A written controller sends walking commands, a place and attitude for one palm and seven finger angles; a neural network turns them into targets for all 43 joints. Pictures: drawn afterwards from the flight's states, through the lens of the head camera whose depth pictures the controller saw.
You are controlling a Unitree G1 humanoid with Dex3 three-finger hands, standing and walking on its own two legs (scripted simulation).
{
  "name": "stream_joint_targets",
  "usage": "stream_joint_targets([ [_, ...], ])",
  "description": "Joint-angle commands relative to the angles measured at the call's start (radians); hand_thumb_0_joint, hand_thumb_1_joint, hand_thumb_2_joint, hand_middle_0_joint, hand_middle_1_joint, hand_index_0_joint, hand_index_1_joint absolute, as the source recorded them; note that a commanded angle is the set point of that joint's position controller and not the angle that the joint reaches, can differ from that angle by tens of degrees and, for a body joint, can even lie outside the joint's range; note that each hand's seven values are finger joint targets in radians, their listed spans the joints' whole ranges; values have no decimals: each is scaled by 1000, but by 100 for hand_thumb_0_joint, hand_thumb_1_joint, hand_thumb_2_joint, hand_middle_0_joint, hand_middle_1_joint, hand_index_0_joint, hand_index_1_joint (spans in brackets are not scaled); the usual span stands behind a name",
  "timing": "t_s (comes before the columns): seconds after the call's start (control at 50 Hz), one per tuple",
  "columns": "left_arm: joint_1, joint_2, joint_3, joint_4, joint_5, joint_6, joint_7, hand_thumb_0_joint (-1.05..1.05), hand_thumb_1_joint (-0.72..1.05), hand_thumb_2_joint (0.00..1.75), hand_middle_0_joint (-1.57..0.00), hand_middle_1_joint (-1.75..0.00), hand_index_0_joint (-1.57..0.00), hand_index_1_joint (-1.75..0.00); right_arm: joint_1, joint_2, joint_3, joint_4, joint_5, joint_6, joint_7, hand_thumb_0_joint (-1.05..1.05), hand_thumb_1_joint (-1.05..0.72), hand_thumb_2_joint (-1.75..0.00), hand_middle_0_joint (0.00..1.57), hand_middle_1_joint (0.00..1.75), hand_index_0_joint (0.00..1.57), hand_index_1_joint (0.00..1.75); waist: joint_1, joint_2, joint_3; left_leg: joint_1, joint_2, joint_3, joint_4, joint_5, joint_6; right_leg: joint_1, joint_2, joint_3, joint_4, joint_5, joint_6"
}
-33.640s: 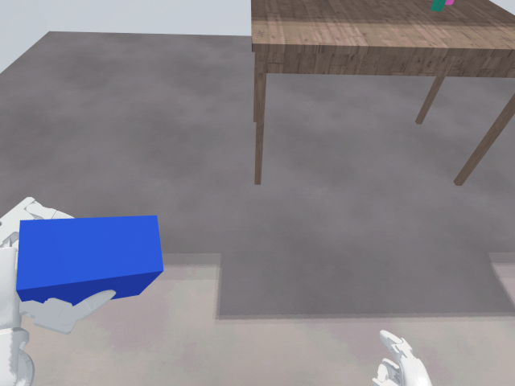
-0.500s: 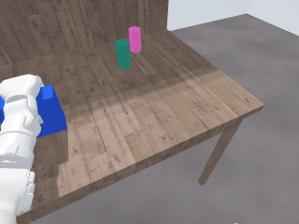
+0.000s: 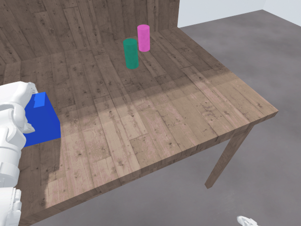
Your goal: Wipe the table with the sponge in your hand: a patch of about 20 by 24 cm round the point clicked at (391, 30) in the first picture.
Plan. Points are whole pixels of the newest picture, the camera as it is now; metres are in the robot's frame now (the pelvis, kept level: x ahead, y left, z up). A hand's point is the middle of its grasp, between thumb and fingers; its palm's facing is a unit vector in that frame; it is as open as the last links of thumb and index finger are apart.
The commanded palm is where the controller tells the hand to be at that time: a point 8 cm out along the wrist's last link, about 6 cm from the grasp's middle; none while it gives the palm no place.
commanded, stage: wipe back along the first lane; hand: left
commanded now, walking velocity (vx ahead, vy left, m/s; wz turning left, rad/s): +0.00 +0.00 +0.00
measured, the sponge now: (30, 126) +0.36 +0.37 +0.06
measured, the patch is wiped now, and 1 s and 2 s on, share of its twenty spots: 1.00 1.00 1.00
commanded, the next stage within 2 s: lift the sponge slowly off the table in 1.48 s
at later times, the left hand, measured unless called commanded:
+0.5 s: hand (22, 126) +0.32 +0.35 +0.11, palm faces +0.00 -0.02 -1.00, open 10.3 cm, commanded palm +0.28 +0.33 +0.13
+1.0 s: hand (24, 138) +0.29 +0.32 +0.11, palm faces +0.05 -0.02 -1.00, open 10.3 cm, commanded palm +0.24 +0.31 +0.14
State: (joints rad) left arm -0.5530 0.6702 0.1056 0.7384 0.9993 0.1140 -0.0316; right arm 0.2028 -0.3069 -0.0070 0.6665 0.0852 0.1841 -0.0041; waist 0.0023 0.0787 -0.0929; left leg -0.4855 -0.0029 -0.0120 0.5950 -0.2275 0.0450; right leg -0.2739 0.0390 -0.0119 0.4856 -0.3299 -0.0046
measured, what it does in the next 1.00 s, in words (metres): stands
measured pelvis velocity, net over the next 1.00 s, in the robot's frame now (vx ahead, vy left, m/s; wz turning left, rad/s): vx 0.00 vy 0.00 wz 0.01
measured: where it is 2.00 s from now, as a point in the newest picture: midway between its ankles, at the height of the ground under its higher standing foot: outside the picture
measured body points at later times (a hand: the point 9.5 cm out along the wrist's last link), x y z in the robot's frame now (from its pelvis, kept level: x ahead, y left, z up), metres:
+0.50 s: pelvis -0.01 +0.00 +0.00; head -0.01 -0.02 +0.45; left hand +0.32 +0.34 +0.17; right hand +0.18 -0.23 -0.10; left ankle +0.04 +0.09 -0.73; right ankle -0.06 -0.13 -0.73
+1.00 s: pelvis +0.00 +0.00 +0.00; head -0.01 -0.04 +0.45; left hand +0.28 +0.32 +0.17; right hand +0.19 -0.24 -0.10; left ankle +0.04 +0.09 -0.73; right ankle -0.06 -0.13 -0.73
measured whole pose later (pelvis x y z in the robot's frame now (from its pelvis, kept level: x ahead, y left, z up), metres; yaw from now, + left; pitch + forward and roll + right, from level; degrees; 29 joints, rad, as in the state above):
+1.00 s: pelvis +0.00 +0.00 +0.00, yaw +1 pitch +2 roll -2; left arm -0.11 0.55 0.04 0.16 0.91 0.33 0.00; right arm 0.12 -0.30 0.02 0.63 0.09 0.15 0.01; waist 0.05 0.12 -0.08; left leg -0.39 -0.01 -0.01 0.59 -0.24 0.04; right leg -0.18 0.03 -0.02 0.50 -0.35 -0.01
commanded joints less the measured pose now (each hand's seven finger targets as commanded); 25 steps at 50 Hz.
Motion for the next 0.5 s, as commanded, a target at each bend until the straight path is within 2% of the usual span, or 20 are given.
stream_joint_targets([
  [0.0, -134, 226, 2, -144, 14, 34, -7, 0, 10, 130, -120, -160, -120, -160, -69, -144, -55, -141, 3, -32, -3, 0, -90, -90, 20, 30, 20, 30, 12, -31, -231, 320, -10, -26, -25, 311, 27, -60, 28, -18, -61, 353, -62],
  [0.02, -122, 229, 7, -149, 7, 42, -8, 0, 10, 130, -120, -160, -120, -160, -74, -146, -53, -142, 4, -32, -2, 0, -90, -90, 20, 30, 20, 30, 14, -49, -228, 313, -10, -25, -28, 301, 27, -51, 27, -18, -61, 356, -61],
  [0.04, -104, 250, 40, -184, -5, 40, -11, 0, 10, 130, -120, -160, -120, -160, -94, -146, -53, -150, 4, -34, -1, 0, -90, -90, 20, 30, 20, 30, 27, -29, -239, 314, -10, -25, -29, 322, 29, -27, 23, -9, -58, 385, -65],
  [0.1, -27, 183, -10, -245, -25, 64, -14, 0, 10, 130, -120, -160, -120, -160, -106, -138, -50, -163, 7, -34, 2, 0, -90, -90, 20, 30, 20, 30, 22, -34, -223, 322, -14, -25, -31, 320, 28, -28, 26, -21, -59, 376, -58],
  [0.12, -5, 199, 9, -248, -27, 74, -13, 0, 10, 130, -120, -160, -120, -160, -111, -139, -50, -159, 7, -33, 2, 0, -90, -90, 20, 30, 20, 30, 24, -49, -211, 318, -13, -24, -33, 305, 28, -28, 25, -18, -64, 367, -57],
  [0.14, 4, 199, 16, -259, -32, 79, -18, 0, 10, 130, -120, -160, -120, -160, -131, -138, -45, -164, 8, -34, 2, 0, -90, -90, 20, 30, 20, 30, 32, -30, -185, 306, -11, -31, -42, 297, 28, -32, 24, -16, -66, 358, -63],
  [0.16, 12, 171, -12, -265, -31, 86, -17, 0, 10, 130, -120, -160, -120, -160, -124, -137, -46, -161, 8, -33, 2, 0, -90, -90, 20, 30, 20, 30, 23, -39, -173, 305, -12, -30, -46, 276, 27, -39, 28, -24, -64, 330, -60],
  [0.2, 38, 146, -30, -311, -31, 99, -17, 0, 10, 130, -120, -160, -120, -160, -140, -132, -44, -173, 10, -37, 5, 0, -90, -90, 20, 30, 20, 30, 26, -31, -166, 314, -9, -39, -55, 260, 25, -50, 30, -30, -70, 293, -61],
  [0.24, 40, 152, -17, -317, -29, 111, -18, 0, 10, 130, -120, -160, -120, -160, -158, -131, -40, -172, 9, -40, 2, 0, -90, -90, 20, 30, 20, 30, 30, -37, -141, 303, -8, -45, -66, 222, 26, -55, 30, -24, -77, 263, -66],
  [0.28, 49, 99, -70, -325, -27, 125, -19, 0, 10, 130, -120, -160, -120, -160, -155, -126, -38, -175, 10, -41, 0, 0, -90, -90, 20, 30, 20, 30, 22, -42, -128, 302, -10, -45, -72, 183, 23, -70, 33, -33, -80, 217, -62],
  [0.3, 47, 113, -58, -305, -23, 134, -18, 0, 10, 130, -120, -160, -120, -160, -156, -128, -37, -170, 11, -41, -3, 0, -90, -90, 20, 30, 20, 30, 21, -57, -112, 292, -8, -48, -76, 161, 21, -77, 33, -34, -82, 197, -62],
  [0.32, 24, 92, -86, -301, -20, 142, -21, 0, 10, 130, -120, -160, -120, -160, -164, -127, -34, -168, 12, -43, -5, 0, -90, -90, 20, 30, 20, 30, 15, -47, -100, 288, -9, -46, -79, 137, 20, -89, 32, -33, -85, 178, -62],
  [0.34, 8, 118, -55, -307, -18, 141, -22, 0, 10, 130, -120, -160, -120, -160, -169, -128, -33, -167, 11, -45, -7, 0, -90, -90, 20, 30, 20, 30, 22, -48, -103, 288, -4, -54, -88, 128, 21, -85, 32, -29, -82, 176, -68],
  [0.36, 31, 90, -81, -307, -19, 142, -22, 0, 10, 130, -120, -160, -120, -160, -161, -126, -35, -168, 10, -47, -9, 0, -90, -90, 20, 30, 20, 30, 21, -56, -125, 297, -11, -47, -80, 135, 22, -73, 34, -33, -79, 177, -64],
  [0.38, 54, 109, -62, -298, -15, 145, -20, 0, 10, 130, -120, -160, -120, -160, -163, -126, -35, -167, 11, -49, -9, 0, -90, -90, 20, 30, 20, 30, 27, -62, -132, 298, -10, -47, -76, 140, 20, -68, 32, -31, -78, 178, -64],
  [0.4, 66, 69, -97, -319, -21, 145, -25, 0, 10, 130, -120, -160, -120, -160, -171, -120, -31, -178, 12, -51, -9, 0, -90, -90, 20, 30, 20, 30, 27, -52, -137, 299, -14, -41, -72, 146, 19, -62, 31, -32, -77, 190, -63],
  [0.44, 82, 100, -62, -314, -22, 146, -26, 0, 10, 130, -120, -160, -120, -160, -180, -124, -28, -173, 9, -52, -9, 0, -90, -90, 20, 30, 20, 30, 34, -41, -126, 293, -8, -45, -76, 141, 18, -60, 30, -25, -75, 195, -68],
  [0.48, 111, 45, -103, -345, -26, 145, -26, 0, 10, 130, -120, -160, -120, -160, -182, -115, -26, -182, 12, -56, -4, 0, -90, -90, 20, 30, 20, 30, 31, -40, -131, 301, -9, -46, -71, 150, 16, -62, 33, -36, -67, 192, -66],
])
